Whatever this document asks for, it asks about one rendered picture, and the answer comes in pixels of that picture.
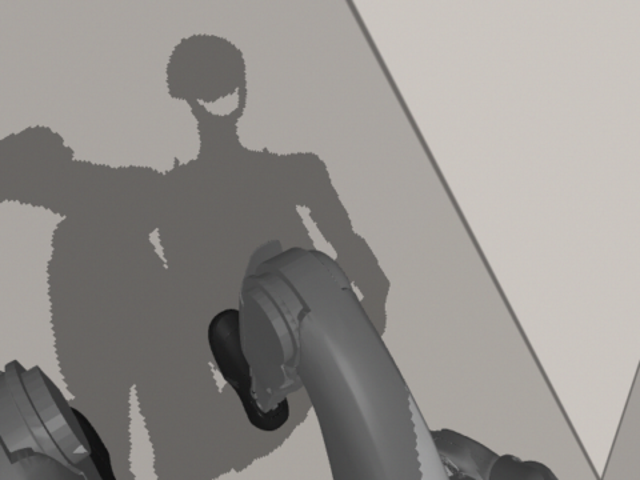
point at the left robot foot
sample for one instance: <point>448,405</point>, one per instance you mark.
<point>99,454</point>

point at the right robot arm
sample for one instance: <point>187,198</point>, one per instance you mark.
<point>509,467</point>

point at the right robot hand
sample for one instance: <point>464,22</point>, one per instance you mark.
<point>463,457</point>

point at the right robot foot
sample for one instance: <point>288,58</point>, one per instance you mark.
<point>224,340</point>

